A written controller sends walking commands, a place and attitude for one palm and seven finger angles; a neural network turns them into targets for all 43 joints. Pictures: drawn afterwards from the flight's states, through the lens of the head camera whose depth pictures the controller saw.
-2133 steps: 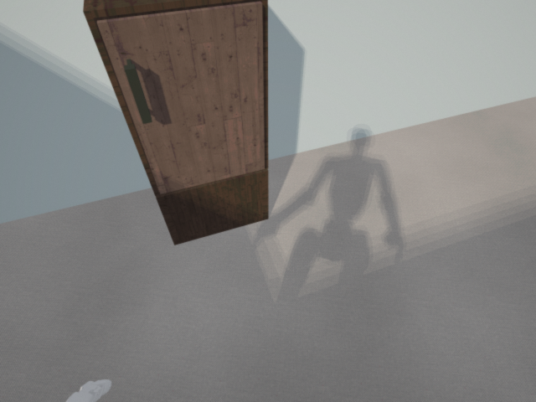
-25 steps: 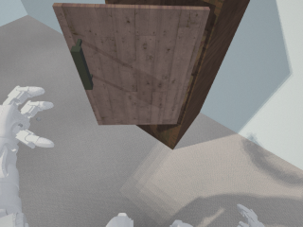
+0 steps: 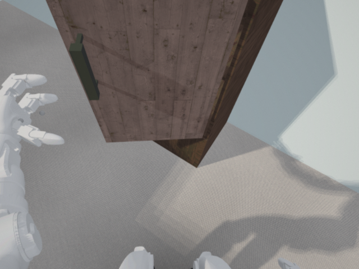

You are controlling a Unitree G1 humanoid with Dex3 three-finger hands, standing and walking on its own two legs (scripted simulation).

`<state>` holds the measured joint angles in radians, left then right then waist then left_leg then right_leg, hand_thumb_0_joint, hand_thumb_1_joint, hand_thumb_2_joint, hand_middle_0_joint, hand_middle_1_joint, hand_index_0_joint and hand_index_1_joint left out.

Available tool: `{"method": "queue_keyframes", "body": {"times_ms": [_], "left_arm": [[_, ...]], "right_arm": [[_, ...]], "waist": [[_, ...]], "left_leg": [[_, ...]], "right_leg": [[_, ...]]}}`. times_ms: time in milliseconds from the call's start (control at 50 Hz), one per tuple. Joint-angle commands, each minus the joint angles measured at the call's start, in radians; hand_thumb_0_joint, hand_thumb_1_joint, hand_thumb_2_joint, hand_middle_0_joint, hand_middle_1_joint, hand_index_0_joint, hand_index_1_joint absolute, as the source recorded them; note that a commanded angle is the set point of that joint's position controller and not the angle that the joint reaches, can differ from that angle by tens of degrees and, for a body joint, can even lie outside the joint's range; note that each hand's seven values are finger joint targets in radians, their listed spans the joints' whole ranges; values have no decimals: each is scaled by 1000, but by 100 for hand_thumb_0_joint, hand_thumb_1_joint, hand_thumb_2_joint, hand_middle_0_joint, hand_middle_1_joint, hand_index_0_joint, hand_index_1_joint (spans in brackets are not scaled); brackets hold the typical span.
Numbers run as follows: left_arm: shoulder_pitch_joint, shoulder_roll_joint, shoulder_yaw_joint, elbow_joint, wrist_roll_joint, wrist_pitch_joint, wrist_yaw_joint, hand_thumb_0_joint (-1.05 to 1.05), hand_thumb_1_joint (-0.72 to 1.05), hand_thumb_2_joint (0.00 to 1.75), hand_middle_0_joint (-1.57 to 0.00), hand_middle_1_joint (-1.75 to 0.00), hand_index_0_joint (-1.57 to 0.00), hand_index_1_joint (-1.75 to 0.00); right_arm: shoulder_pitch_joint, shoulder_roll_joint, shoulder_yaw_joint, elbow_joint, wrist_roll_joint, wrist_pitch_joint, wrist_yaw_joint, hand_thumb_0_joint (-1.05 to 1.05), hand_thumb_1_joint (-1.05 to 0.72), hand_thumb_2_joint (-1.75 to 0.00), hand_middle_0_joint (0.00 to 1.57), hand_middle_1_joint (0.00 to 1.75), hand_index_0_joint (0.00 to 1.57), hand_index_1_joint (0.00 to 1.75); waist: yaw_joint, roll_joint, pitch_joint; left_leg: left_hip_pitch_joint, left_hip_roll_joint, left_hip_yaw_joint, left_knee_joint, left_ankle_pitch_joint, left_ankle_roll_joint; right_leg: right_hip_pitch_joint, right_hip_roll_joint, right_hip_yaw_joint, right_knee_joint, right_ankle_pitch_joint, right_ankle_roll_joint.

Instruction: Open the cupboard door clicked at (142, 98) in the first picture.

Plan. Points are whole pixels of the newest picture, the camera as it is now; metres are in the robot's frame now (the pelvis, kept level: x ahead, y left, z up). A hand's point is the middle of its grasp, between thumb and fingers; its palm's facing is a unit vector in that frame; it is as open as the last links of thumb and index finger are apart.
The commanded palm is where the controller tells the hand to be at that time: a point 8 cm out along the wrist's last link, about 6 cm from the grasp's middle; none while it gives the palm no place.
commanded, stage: move the hooked fingers beside the handle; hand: left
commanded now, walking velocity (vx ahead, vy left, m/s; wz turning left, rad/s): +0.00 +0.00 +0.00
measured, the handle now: (87, 68) +0.57 +0.23 +0.06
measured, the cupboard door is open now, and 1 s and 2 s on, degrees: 38 38 38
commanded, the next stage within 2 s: slide the fingers in behind the handle in 1.48 s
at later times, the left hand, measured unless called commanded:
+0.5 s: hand (51, 87) +0.49 +0.29 +0.08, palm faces +0.10 -0.99 -0.01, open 14.0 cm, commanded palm +0.47 +0.33 +0.07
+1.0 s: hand (55, 82) +0.51 +0.29 +0.07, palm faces +0.08 -1.00 -0.01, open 14.0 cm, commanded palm +0.50 +0.33 +0.07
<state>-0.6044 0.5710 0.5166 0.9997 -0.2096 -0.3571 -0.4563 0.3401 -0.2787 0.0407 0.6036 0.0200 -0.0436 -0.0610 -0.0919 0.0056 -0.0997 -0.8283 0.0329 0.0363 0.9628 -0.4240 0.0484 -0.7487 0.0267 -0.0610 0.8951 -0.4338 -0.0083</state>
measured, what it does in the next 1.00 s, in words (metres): stands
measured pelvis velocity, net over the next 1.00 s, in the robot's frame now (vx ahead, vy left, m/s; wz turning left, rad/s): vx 0.01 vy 0.01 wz -0.03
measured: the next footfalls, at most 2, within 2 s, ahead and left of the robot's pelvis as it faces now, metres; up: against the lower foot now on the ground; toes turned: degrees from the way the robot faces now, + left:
none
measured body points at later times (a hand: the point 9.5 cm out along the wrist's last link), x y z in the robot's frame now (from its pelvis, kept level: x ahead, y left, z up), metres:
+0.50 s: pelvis +0.00 +0.00 -0.01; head +0.13 +0.04 +0.42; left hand +0.48 +0.34 +0.08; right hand +0.00 -0.27 -0.10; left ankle +0.02 +0.08 -0.68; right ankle +0.00 -0.12 -0.68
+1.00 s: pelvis +0.01 +0.01 -0.01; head +0.16 +0.04 +0.41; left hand +0.50 +0.34 +0.07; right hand -0.02 -0.27 -0.10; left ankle +0.02 +0.08 -0.68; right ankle +0.00 -0.12 -0.68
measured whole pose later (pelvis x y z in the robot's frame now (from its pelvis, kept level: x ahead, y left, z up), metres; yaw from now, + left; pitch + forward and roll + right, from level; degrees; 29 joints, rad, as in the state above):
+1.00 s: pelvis +0.01 +0.01 -0.01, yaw -2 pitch +24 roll -5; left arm -0.90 0.77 0.57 1.21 -0.10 -0.34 -0.43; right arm 0.43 -0.29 0.06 0.60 -0.01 0.09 -0.03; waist -0.19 0.02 -0.09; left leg -1.00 0.06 0.02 1.04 -0.45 0.05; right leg -0.90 0.06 -0.07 0.92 -0.44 0.00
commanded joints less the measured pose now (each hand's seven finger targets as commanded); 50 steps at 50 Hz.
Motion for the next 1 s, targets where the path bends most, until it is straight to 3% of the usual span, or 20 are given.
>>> {"method": "queue_keyframes", "body": {"times_ms": [0, 40, 80, 140, 160, 180, 220, 240, 260, 320, 360, 440, 520, 600, 640, 680, 720, 880, 940, 980], "left_arm": [[-387, 326, 28, -151, 2, -73, 11, 0, -50, 30, -30, -120, -30, -120], [-428, 331, 20, -139, 2, -78, 5, 0, -50, 30, -30, -120, -30, -120], [-457, 288, -14, -130, 0, -78, 2, 0, -50, 30, -30, -120, -30, -120], [-527, 299, -22, -96, 7, -78, 8, 0, -50, 30, -30, -120, -30, -120], [-520, 320, -4, -70, 14, -74, 15, 0, -50, 30, -30, -120, -30, -120], [-564, 299, -35, -72, 20, -74, 20, 0, -50, 30, -30, -120, -30, -120], [-576, 340, -1, -76, 28, -80, 35, 0, -50, 30, -30, -120, -30, -120], [-588, 393, 35, -78, 37, -84, 44, 0, -50, 30, -30, -120, -30, -120], [-591, 387, 28, -86, 41, -88, 50, 0, -50, 30, -30, -120, -30, -120], [-610, 429, 53, -51, 54, -92, 64, 0, -50, 30, -30, -120, -30, -120], [-623, 430, 41, -24, 64, -86, 63, 0, -50, 30, -30, -120, -30, -120], [-600, 502, 81, -3, 78, -80, 51, 0, -50, 30, -30, -120, -30, -120], [-673, 452, 24, 51, 70, -65, 28, 0, -50, 30, -30, -120, -30, -120], [-739, 508, 31, 91, 81, -46, 18, 0, -50, 30, -30, -120, -30, -120], [-774, 573, 65, 71, 93, -54, 18, 0, -50, 30, -30, -120, -30, -120], [-762, 585, 70, 63, 103, -58, 18, 0, -50, 30, -30, -120, -30, -120], [-741, 552, 51, 75, 101, -57, 14, 0, -50, 30, -30, -120, -30, -120], [-687, 572, 93, -3, 85, -37, 13, 0, -50, 30, -30, -120, -30, -120], [-708, 556, 90, -41, 86, -57, 33, 0, -50, 30, -30, -120, -30, -120], [-686, 549, 95, -15, 86, -56, 44, 0, -50, 30, -30, -120, -30, -120]], "right_arm": [[119, -187, -74, -70, 0, -4, -5, 0, -90, -90, 20, 30, 20, 30], [129, -192, -73, -67, 0, 8, -6, 0, -90, -90, 20, 30, 20, 30], [132, -191, -75, -62, -2, 14, -5, 0, -90, -90, 20, 30, 20, 30], [151, -200, -75, -46, -4, 28, -8, 0, -90, -90, 20, 30, 20, 30], [155, -202, -75, -45, -6, 31, -8, 0, -90, -90, 20, 30, 20, 30], [157, -202, -72, -39, -6, 34, -7, 0, -90, -90, 20, 30, 20, 30], [171, -205, -73, -37, -13, 40, -6, 0, -90, -90, 20, 30, 20, 30], [180, -210, -74, -32, -14, 48, -7, 0, -90, -90, 20, 30, 20, 30], [182, -205, -73, -35, -16, 52, -4, 0, -90, -90, 20, 30, 20, 30], [195, -207, -69, -33, -22, 64, -1, 0, -90, -90, 20, 30, 20, 30], [197, -207, -66, -34, -20, 73, 2, 0, -90, -90, 20, 30, 20, 30], [216, -216, -67, -42, -25, 86, 2, 0, -90, -90, 20, 30, 20, 30], [225, -214, -59, -32, -20, 101, 2, 0, -90, -90, 20, 30, 20, 30], [238, -226, -53, -27, -18, 104, -7, 0, -90, -90, 20, 30, 20, 30], [251, -230, -51, -26, -25, 104, -8, 0, -90, -90, 20, 30, 20, 30], [261, -230, -52, -26, -29, 107, -5, 0, -90, -90, 20, 30, 20, 30], [266, -225, -49, -29, -31, 111, 1, 0, -90, -90, 20, 30, 20, 30], [274, -226, -61, -43, -32, 129, 11, 0, -90, -90, 20, 30, 20, 30], [273, -221, -63, -39, -34, 132, 17, 0, -90, -90, 20, 30, 20, 30], [269, -222, -65, -36, -36, 129, 19, 0, -90, -90, 20, 30, 20, 30]], "waist": [[0, 142, -369], [-11, 144, -381], [-19, 163, -382], [-40, 135, -371], [-30, 140, -369], [-49, 150, -361], [-39, 168, -406], [-32, 176, -434], [-33, 189, -455], [-41, 154, -445], [-47, 171, -427], [-41, 174, -468], [-88, 164, -387], [-110, 149, -392], [-99, 194, -444], [-94, 217, -487], [-92, 246, -488], [-70, 233, -538], [-74, 258, -531], [-78, 232, -494]], "left_leg": [[382, 5, -103, -113, 380, -27], [395, 8, -107, -110, 390, -28], [415, 10, -117, -110, 382, -32], [414, 16, -132, -110, 365, -32], [403, 14, -136, -112, 349, -34], [409, 16, -142, -111, 349, -35], [420, 15, -141, -98, 379, -36], [433, 18, -142, -94, 405, -40], [441, 15, -138, -89, 424, -41], [403, 17, -134, -74, 438, -34], [380, 14, -123, -71, 416, -31], [369, 15, -115, -59, 464, -26], [328, 16, -111, -49, 402, -16], [268, 14, -109, -38, 341, -7], [291, 15, -114, -25, 387, -11], [321, 17, -121, -13, 429, -15], [352, 20, -126, -10, 468, -21], [381, 24, -118, -8, 544, -19], [423, 30, -129, -10, 570, -27], [393, 27, -124, -15, 527, -23]], "right_leg": [[21, 26, 15, -83, 256, -17], [5, 29, 15, -82, 252, -17], [-27, 29, 9, -84, 229, -18], [-61, 30, 5, -84, 206, -17], [-63, 29, 5, -82, 192, -18], [-84, 28, 3, -81, 188, -18], [-80, 29, 5, -70, 201, -20], [-71, 28, 7, -67, 215, -19], [-64, 28, 7, -65, 225, -17], [-46, 34, 8, -57, 250, -17], [-46, 34, 13, -62, 250, -13], [-5, 39, 19, -55, 302, -14], [-60, 42, 20, -68, 272, -10], [-60, 39, 32, -71, 245, -3], [-55, 40, 33, -54, 271, -7], [-67, 41, 28, -44, 283, -10], [-95, 44, 18, -36, 289, -14], [-47, 52, 16, -42, 357, -6], [-83, 57, 8, -42, 339, -9], [-73, 58, 10, -50, 325, -9]]}}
